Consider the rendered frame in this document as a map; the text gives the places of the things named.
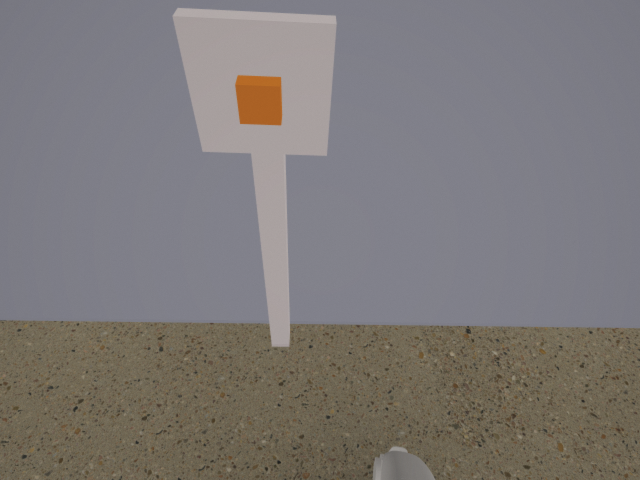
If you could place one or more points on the panel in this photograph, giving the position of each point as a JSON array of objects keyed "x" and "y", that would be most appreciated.
[{"x": 218, "y": 45}]

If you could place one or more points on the button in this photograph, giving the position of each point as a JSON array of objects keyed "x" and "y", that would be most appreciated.
[{"x": 259, "y": 100}]

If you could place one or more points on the right robot thigh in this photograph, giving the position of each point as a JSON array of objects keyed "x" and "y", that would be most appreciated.
[{"x": 398, "y": 465}]

